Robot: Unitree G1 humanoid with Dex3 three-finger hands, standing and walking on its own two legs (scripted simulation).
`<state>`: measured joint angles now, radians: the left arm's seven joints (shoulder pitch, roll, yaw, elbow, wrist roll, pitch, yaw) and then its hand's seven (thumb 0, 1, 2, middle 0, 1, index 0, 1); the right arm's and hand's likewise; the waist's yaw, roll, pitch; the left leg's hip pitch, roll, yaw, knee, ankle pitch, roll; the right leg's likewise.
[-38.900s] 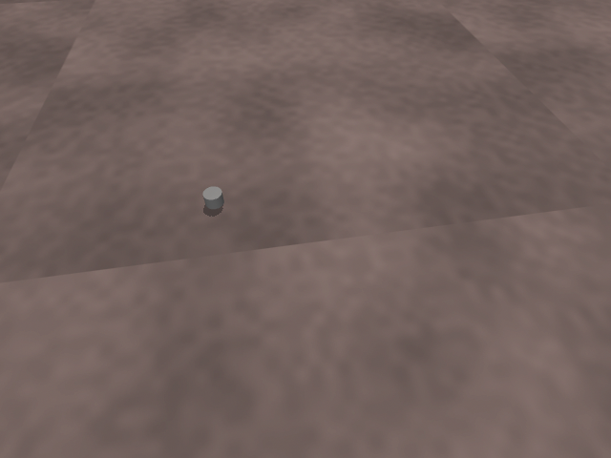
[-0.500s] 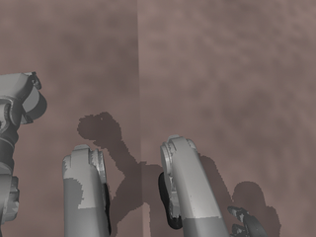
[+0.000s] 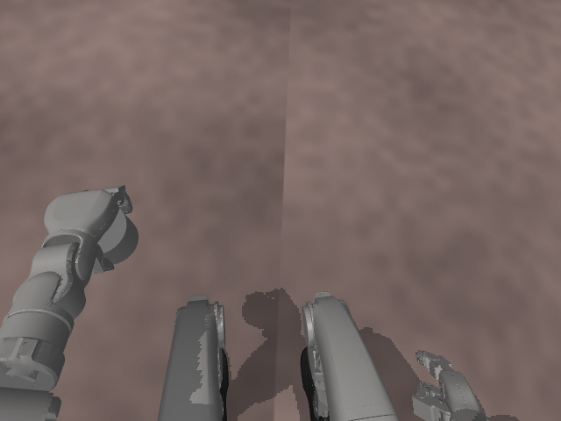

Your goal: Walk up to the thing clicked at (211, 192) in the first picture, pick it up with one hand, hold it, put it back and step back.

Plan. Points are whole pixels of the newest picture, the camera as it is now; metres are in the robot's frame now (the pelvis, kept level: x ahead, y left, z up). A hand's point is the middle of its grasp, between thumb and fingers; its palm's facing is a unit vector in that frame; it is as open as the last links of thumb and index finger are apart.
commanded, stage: lift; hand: left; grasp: from above
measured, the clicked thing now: (105, 234) +0.40 +0.26 -0.11
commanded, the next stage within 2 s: hold in 0.78 s
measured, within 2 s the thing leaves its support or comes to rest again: neither
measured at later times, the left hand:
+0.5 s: hand (61, 212) +0.36 +0.24 +0.07, palm faces -0.46 -0.08 -0.89, open 10.8 cm
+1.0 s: hand (37, 168) +0.38 +0.23 +0.13, palm faces -0.45 -0.08 -0.89, open 10.8 cm
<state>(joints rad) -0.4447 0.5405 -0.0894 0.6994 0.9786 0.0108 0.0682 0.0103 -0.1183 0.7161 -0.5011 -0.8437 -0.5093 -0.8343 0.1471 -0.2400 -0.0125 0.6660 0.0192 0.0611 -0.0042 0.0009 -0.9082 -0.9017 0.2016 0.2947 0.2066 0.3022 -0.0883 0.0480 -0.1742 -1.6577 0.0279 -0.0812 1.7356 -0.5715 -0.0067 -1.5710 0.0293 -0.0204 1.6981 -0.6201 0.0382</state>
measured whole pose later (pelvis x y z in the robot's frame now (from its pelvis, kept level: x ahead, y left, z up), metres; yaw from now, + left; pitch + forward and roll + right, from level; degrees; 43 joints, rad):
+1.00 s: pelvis +0.07 +0.00 +0.21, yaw +2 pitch +9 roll +0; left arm -0.31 0.37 -0.20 0.84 0.99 0.03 0.14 0.01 -0.12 0.72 -0.51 -0.84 -0.52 -0.83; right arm 0.24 -0.25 -0.05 0.75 0.04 0.02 -0.04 0.00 -0.91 -0.90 0.20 0.29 0.21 0.30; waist -0.05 0.04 -0.07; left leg -0.57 0.03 0.00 0.75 -0.33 -0.01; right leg -0.53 0.00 0.04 0.75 -0.37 0.02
